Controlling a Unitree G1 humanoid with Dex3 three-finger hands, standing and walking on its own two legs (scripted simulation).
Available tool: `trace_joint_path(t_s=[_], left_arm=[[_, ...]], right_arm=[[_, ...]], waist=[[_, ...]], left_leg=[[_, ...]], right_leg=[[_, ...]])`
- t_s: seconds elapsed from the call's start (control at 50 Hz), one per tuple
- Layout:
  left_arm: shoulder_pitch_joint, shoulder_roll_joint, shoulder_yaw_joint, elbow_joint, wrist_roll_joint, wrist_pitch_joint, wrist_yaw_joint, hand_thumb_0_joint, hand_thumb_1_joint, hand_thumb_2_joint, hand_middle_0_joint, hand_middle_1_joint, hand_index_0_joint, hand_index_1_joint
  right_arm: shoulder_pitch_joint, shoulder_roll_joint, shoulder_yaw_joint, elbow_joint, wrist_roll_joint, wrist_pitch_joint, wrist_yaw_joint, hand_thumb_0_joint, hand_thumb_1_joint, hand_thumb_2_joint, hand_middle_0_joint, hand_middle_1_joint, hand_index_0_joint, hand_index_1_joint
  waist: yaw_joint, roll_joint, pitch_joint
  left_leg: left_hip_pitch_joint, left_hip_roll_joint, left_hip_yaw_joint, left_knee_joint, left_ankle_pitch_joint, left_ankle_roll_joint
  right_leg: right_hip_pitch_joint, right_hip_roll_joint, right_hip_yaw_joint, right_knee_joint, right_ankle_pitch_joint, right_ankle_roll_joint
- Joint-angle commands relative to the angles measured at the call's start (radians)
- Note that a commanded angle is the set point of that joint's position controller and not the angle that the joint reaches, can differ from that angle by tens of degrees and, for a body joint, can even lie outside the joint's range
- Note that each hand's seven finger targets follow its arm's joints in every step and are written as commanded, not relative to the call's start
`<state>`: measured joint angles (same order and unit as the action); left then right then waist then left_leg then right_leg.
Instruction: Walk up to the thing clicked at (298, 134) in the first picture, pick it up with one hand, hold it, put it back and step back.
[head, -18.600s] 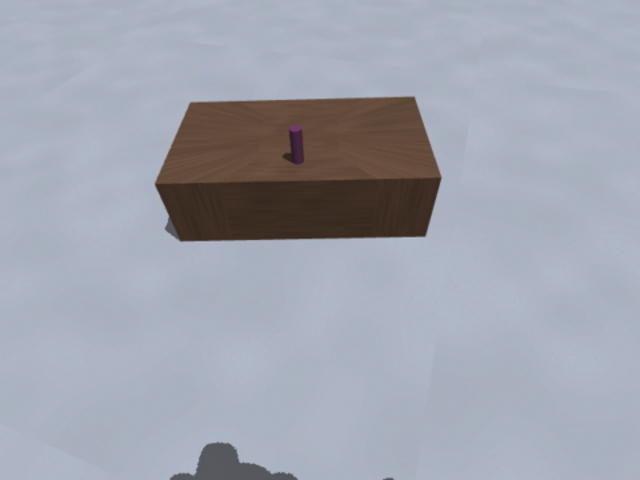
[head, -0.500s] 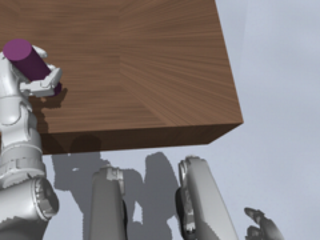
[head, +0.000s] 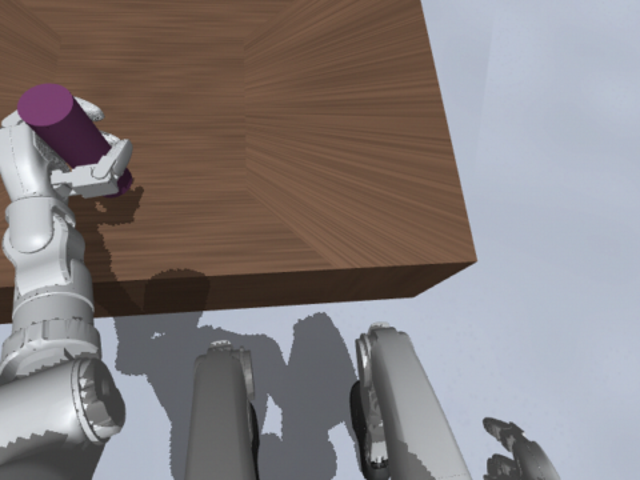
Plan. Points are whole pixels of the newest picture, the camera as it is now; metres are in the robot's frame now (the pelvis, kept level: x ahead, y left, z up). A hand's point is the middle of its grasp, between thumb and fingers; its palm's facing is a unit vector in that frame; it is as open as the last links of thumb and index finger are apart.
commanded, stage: settle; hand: left
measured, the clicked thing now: (84, 149) +0.50 +0.25 +0.02
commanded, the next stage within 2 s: lift in 0.22 s
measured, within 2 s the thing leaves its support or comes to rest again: neither
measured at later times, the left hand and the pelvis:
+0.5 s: hand (78, 144) +0.49 +0.24 +0.04, palm faces +0.21 -0.98 -0.04, open 6.3 cm; pelvis +0.01 +0.00 +0.03, yaw +0 degrees
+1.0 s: hand (36, 131) +0.44 +0.22 +0.14, palm faces +0.20 -0.98 -0.03, open 6.3 cm; pelvis +0.03 +0.00 +0.11, yaw +1 degrees
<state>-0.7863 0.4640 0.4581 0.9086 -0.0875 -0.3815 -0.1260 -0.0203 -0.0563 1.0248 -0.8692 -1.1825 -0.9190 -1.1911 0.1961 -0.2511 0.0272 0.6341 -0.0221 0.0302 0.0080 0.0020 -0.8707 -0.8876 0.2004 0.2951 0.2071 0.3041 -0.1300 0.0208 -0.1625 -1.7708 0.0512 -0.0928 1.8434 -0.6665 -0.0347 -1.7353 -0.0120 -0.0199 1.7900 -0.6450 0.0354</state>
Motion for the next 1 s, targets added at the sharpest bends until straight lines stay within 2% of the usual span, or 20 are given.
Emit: trace_joint_path(t_s=[0.0,0.08,0.16,0.18,0.3,0.32,0.38,0.44,0.48,0.52,0.56,0.62,0.64,0.66,0.7,0.76,0.86,0.9,0.94,0.98], left_arm=[[-0.362,0.227,0.025,-0.234,-0.016,-0.087,0.005,0.000,0.507,1.270,-1.318,-1.395,-1.343,-1.381],[-0.344,0.228,0.021,-0.220,-0.006,-0.098,0.004,0.000,0.532,1.280,-1.313,-1.386,-1.334,-1.374],[-0.364,0.222,0.010,-0.248,-0.007,-0.099,0.003,0.000,0.576,1.280,-1.313,-1.381,-1.336,-1.368],[-0.344,0.235,0.020,-0.244,-0.004,-0.098,0.008,0.000,0.591,1.290,-1.307,-1.377,-1.328,-1.365],[-0.329,0.207,0.019,-0.229,-0.014,-0.103,0.017,0.000,0.656,1.319,-1.308,-1.381,-1.328,-1.370],[-0.330,0.191,0.005,-0.221,-0.015,-0.104,0.016,0.000,0.607,1.245,-1.314,-1.393,-1.352,-1.362],[-0.308,0.201,0.004,-0.241,-0.002,-0.107,0.017,0.000,0.527,1.231,-1.309,-1.391,-1.346,-1.362],[-0.307,0.173,-0.008,-0.261,-0.013,-0.106,0.017,0.000,0.537,1.240,-1.323,-1.403,-1.362,-1.374],[-0.309,0.197,-0.002,-0.298,-0.015,-0.104,0.023,0.000,0.537,1.251,-1.319,-1.408,-1.358,-1.380],[-0.280,0.190,0.006,-0.325,-0.022,-0.102,0.029,0.000,0.541,1.243,-1.318,-1.411,-1.360,-1.378],[-0.266,0.163,-0.023,-0.342,-0.020,-0.093,0.027,0.000,0.567,1.244,-1.317,-1.411,-1.358,-1.379],[-0.219,0.164,-0.016,-0.365,-0.022,-0.081,0.042,0.000,0.542,1.247,-1.322,-1.413,-1.361,-1.383],[-0.201,0.133,-0.037,-0.369,-0.022,-0.077,0.044,0.000,0.538,1.248,-1.311,-1.407,-1.351,-1.377],[-0.166,0.128,-0.019,-0.356,-0.025,-0.073,0.053,0.000,0.544,1.251,-1.309,-1.410,-1.350,-1.379],[-0.137,0.075,-0.062,-0.378,-0.028,-0.071,0.054,0.000,0.553,1.256,-1.310,-1.414,-1.350,-1.383],[-0.114,0.087,-0.057,-0.443,-0.035,-0.071,0.063,0.000,0.548,1.261,-1.327,-1.420,-1.366,-1.391],[-0.015,0.015,-0.116,-0.497,-0.047,-0.059,0.070,0.000,0.512,1.279,-1.347,-1.435,-1.382,-1.411],[0.012,0.025,-0.108,-0.527,-0.049,-0.055,0.080,0.000,0.516,1.297,-1.350,-1.444,-1.384,-1.422],[0.024,-0.006,-0.149,-0.587,-0.054,-0.049,0.084,0.000,0.510,1.293,-1.350,-1.440,-1.382,-1.419],[0.086,-0.032,-0.163,-0.573,-0.055,-0.035,0.097,0.000,0.500,1.307,-1.347,-1.442,-1.376,-1.425]], right_arm=[[0.156,-0.179,-0.073,-0.043,-0.006,-0.019,-0.014,0.000,-0.872,-0.889,0.200,0.300,0.200,0.300],[0.153,-0.179,-0.076,-0.040,-0.007,-0.020,-0.013,0.000,-0.869,-0.890,0.200,0.300,0.200,0.300],[0.165,-0.185,-0.077,-0.035,-0.011,-0.021,-0.012,0.000,-0.869,-0.890,0.200,0.300,0.200,0.300],[0.167,-0.181,-0.075,-0.038,-0.011,-0.020,-0.011,0.000,-0.865,-0.889,0.200,0.299,0.200,0.300],[0.156,-0.179,-0.076,-0.034,-0.010,-0.021,-0.009,0.000,-0.860,-0.888,0.200,0.299,0.200,0.300],[0.153,-0.180,-0.076,-0.035,-0.009,-0.022,-0.009,0.000,-0.887,-0.893,0.200,0.299,0.200,0.299],[0.158,-0.182,-0.080,-0.034,-0.010,-0.021,-0.007,0.000,-0.894,-0.895,0.200,0.299,0.200,0.299],[0.153,-0.182,-0.084,-0.042,-0.008,-0.020,-0.008,0.000,-0.892,-0.894,0.200,0.299,0.200,0.299],[0.148,-0.177,-0.086,-0.047,-0.005,-0.022,-0.011,0.000,-0.890,-0.894,0.200,0.299,0.200,0.299],[0.144,-0.173,-0.084,-0.051,-0.002,-0.024,-0.013,0.000,-0.891,-0.893,0.200,0.299,0.200,0.299],[0.144,-0.171,-0.087,-0.049,-0.001,-0.025,-0.015,0.000,-0.894,-0.894,0.200,0.299,0.200,0.299],[0.140,-0.169,-0.090,-0.046,0.005,-0.023,-0.018,0.000,-0.891,-0.894,0.200,0.299,0.200,0.299],[0.129,-0.162,-0.089,-0.049,0.005,-0.025,-0.018,0.000,-0.888,-0.893,0.200,0.299,0.200,0.299],[0.128,-0.165,-0.092,-0.048,0.006,-0.026,-0.018,0.000,-0.889,-0.893,0.200,0.299,0.200,0.299],[0.123,-0.158,-0.092,-0.045,0.007,-0.027,-0.018,0.000,-0.890,-0.894,0.200,0.299,0.200,0.299],[0.118,-0.155,-0.092,-0.046,0.013,-0.031,-0.022,0.000,-0.893,-0.894,0.200,0.299,0.200,0.299],[0.100,-0.143,-0.095,-0.054,0.020,-0.041,-0.025,0.000,-0.892,-0.894,0.200,0.300,0.200,0.300],[0.088,-0.145,-0.096,-0.058,0.025,-0.044,-0.029,0.000,-0.889,-0.893,0.200,0.300,0.200,0.300],[0.091,-0.143,-0.097,-0.060,0.028,-0.048,-0.031,0.000,-0.891,-0.894,0.200,0.300,0.200,0.300],[0.083,-0.138,-0.096,-0.065,0.032,-0.050,-0.036,0.000,-0.889,-0.894,0.200,0.300,0.200,0.300]], waist=[[-0.006,0.118,-0.618],[0.005,0.152,-0.598],[-0.003,0.186,-0.649],[0.010,0.174,-0.664],[0.002,0.156,-0.620],[-0.002,0.155,-0.608],[0.006,0.160,-0.630],[0.008,0.171,-0.624],[0.014,0.149,-0.633],[0.021,0.125,-0.656],[0.010,0.131,-0.666],[0.033,0.125,-0.647],[0.028,0.126,-0.624],[0.033,0.118,-0.597],[0.025,0.131,-0.561],[0.041,0.125,-0.561],[0.042,0.086,-0.494],[0.055,0.091,-0.489],[0.053,0.098,-0.492],[0.051,0.065,-0.431]], left_leg=[[0.428,-0.022,0.042,-0.231,0.239,0.061],[0.481,-0.018,0.030,-0.271,0.219,0.051],[0.556,-0.017,0.026,-0.270,0.324,0.047],[0.555,-0.019,0.033,-0.272,0.342,0.050],[0.546,-0.017,0.025,-0.294,0.295,0.051],[0.555,-0.017,0.020,-0.302,0.287,0.049],[0.600,-0.014,0.016,-0.311,0.332,0.047],[0.616,-0.015,0.011,-0.345,0.281,0.042],[0.593,-0.020,0.025,-0.355,0.223,0.048],[0.598,-0.022,0.031,-0.362,0.256,0.050],[0.626,-0.021,0.036,-0.365,0.301,0.052],[0.673,-0.019,0.034,-0.403,0.316,0.049],[0.677,-0.019,0.031,-0.420,0.297,0.046],[0.686,-0.017,0.027,-0.435,0.292,0.045],[0.703,-0.016,0.023,-0.463,0.282,0.041],[0.761,-0.014,0.023,-0.500,0.312,0.039],[0.790,-0.018,0.040,-0.560,0.305,0.042],[0.833,-0.018,0.040,-0.593,0.292,0.040],[0.887,-0.019,0.042,-0.618,0.329,0.037],[0.887,-0.021,0.045,-0.652,0.309,0.039]], right_leg=[[0.380,0.015,-0.019,-0.238,0.246,-0.066],[0.348,0.015,-0.024,-0.248,0.213,-0.073],[0.358,0.013,-0.028,-0.251,0.286,-0.076],[0.391,0.015,-0.027,-0.260,0.305,-0.073],[0.383,0.015,-0.031,-0.275,0.268,-0.073],[0.369,0.014,-0.032,-0.277,0.260,-0.074],[0.379,0.013,-0.036,-0.280,0.289,-0.076],[0.389,0.013,-0.036,-0.300,0.249,-0.077],[0.449,0.015,-0.029,-0.336,0.222,-0.070],[0.506,0.014,-0.028,-0.350,0.261,-0.066],[0.532,0.015,-0.026,-0.362,0.300,-0.066],[0.570,0.017,-0.029,-0.395,0.308,-0.067],[0.565,0.017,-0.029,-0.407,0.292,-0.068],[0.558,0.018,-0.032,-0.417,0.284,-0.068],[0.563,0.017,-0.034,-0.437,0.279,-0.069],[0.619,0.018,-0.034,-0.472,0.309,-0.067],[0.720,0.021,-0.026,-0.554,0.323,-0.061],[0.746,0.020,-0.022,-0.584,0.315,-0.061],[0.777,0.021,-0.023,-0.610,0.347,-0.060],[0.816,0.022,-0.021,-0.650,0.342,-0.056]])
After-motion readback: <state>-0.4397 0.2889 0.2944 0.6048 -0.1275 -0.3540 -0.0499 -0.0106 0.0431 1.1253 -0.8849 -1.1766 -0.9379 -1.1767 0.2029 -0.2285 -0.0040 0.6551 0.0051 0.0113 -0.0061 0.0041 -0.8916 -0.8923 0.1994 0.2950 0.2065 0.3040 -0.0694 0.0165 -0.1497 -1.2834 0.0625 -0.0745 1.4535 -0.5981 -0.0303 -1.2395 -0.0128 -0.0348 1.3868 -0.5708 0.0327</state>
